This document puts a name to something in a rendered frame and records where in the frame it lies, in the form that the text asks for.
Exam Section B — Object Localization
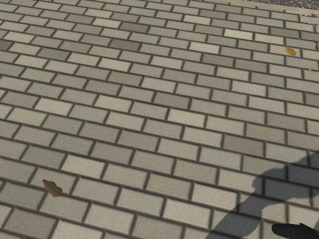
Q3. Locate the right robot hand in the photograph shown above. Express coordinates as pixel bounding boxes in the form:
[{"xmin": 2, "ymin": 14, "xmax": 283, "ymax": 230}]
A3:
[{"xmin": 271, "ymin": 223, "xmax": 319, "ymax": 239}]

